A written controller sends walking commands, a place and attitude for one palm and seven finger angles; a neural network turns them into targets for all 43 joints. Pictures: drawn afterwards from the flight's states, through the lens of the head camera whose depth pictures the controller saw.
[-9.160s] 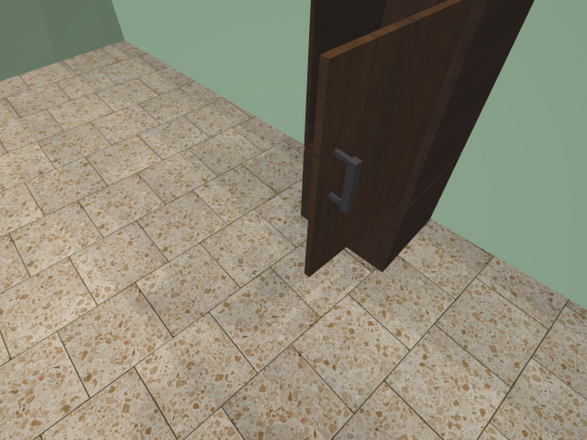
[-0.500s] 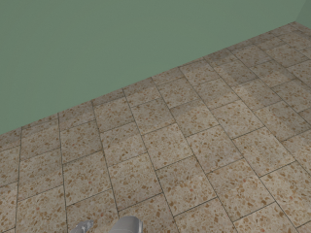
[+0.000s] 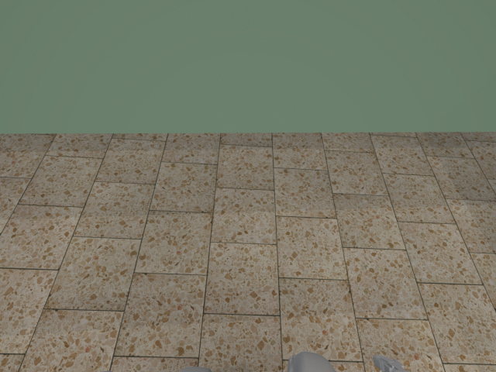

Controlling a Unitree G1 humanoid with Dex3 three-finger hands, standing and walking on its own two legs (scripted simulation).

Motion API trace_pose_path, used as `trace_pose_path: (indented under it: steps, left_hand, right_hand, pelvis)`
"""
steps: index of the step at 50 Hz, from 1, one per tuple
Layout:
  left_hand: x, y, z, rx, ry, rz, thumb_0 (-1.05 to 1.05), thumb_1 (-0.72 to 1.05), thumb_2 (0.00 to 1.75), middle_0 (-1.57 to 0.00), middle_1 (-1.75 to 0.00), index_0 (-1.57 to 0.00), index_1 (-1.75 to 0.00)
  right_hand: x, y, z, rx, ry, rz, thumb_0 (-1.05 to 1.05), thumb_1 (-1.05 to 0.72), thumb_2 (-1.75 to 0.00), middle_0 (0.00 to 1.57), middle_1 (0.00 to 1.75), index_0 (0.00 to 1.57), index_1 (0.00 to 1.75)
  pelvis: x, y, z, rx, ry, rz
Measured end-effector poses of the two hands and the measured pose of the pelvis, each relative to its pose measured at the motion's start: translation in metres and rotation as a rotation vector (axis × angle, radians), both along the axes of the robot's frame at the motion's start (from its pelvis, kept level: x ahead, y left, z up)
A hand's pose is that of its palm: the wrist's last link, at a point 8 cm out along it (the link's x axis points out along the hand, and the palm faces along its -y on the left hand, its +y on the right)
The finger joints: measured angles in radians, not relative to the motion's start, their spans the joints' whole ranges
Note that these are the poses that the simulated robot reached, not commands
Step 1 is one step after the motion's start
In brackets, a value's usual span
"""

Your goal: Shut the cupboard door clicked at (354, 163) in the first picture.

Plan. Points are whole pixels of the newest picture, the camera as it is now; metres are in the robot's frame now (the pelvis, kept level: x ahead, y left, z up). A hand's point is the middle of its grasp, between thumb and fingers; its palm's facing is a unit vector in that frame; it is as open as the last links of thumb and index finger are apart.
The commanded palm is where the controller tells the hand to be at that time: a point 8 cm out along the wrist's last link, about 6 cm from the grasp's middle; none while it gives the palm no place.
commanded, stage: walk to a spot facing it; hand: left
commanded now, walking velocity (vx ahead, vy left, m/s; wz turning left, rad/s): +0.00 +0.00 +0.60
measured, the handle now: out of the picture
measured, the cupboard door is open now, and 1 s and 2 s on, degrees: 85 85 85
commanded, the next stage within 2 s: none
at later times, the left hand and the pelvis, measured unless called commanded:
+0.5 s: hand out of the picture +0.03 +0.15 -0.14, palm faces +0.33 -0.91 -0.25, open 7.4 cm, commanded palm none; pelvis +0.02 -0.05 +0.01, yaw +20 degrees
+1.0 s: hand out of the picture +0.04 +0.27 -0.17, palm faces +0.58 -0.80 -0.18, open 7.4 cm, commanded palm none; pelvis +0.11 +0.08 +0.01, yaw +33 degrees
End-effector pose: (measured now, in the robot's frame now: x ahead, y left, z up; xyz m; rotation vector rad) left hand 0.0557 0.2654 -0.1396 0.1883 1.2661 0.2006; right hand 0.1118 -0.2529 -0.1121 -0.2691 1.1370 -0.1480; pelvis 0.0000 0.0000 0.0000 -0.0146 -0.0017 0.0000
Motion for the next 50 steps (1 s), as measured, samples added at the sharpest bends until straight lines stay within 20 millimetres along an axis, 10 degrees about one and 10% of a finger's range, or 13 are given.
trace_pose_path:
  steps: [13, 25, 31, 39, 43, 50]
  left_hand:
    - [0.033, -0.046, 0.018, 0.041, -0.164, 0.039, 0.01, 0.91, 0.89, -0.20, -0.29, -0.20, -0.30]
    - [-0.050, -0.077, 0.028, 0.015, -0.079, 0.282, 0.01, 0.91, 0.89, -0.21, -0.30, -0.20, -0.30]
    - [-0.116, -0.075, 0.019, -0.010, 0.041, 0.450, 0.01, 0.92, 0.89, -0.21, -0.29, -0.20, -0.30]
    - [-0.189, -0.062, -0.011, -0.111, 0.265, 0.618, 0.01, 0.91, 0.89, -0.20, -0.29, -0.20, -0.30]
    - [-0.164, -0.027, -0.015, -0.109, 0.240, 0.630, 0.01, 0.91, 0.89, -0.20, -0.29, -0.19, -0.30]
    - [-0.049, 0.042, 0.001, -0.069, -0.025, 0.582, 0.01, 0.91, 0.89, -0.20, -0.29, -0.19, -0.30]
  right_hand:
    - [-0.032, -0.031, -0.036, 0.072, 0.148, 0.013, 0.00, -0.90, -0.90, 0.21, 0.30, 0.21, 0.30]
    - [0.023, -0.040, -0.021, 0.059, 0.201, 0.201, 0.01, -0.91, -0.90, 0.20, 0.30, 0.20, 0.30]
    - [0.099, 0.008, -0.014, 0.037, 0.151, 0.378, 0.01, -0.91, -0.90, 0.20, 0.30, 0.20, 0.30]
    - [0.213, 0.139, -0.009, 0.053, -0.098, 0.607, 0.01, -0.91, -0.90, 0.20, 0.30, 0.20, 0.30]
    - [0.219, 0.172, -0.001, 0.053, -0.126, 0.621, 0.00, -0.91, -0.90, 0.20, 0.30, 0.20, 0.30]
    - [0.190, 0.179, -0.003, 0.037, 0.030, 0.552, 0.00, -0.92, -0.90, 0.21, 0.30, 0.21, 0.30]
  pelvis:
    - [0.001, -0.042, -0.008, 0.017, 0.024, 0.136]
    - [0.021, -0.055, 0.010, 0.044, 0.011, 0.343]
    - [0.037, -0.035, 0.009, 0.039, 0.017, 0.446]
    - [0.063, 0.028, -0.017, 0.019, 0.018, 0.529]
    - [0.076, 0.051, -0.012, 0.021, 0.001, 0.547]
    - [0.112, 0.085, 0.007, 0.018, -0.014, 0.579]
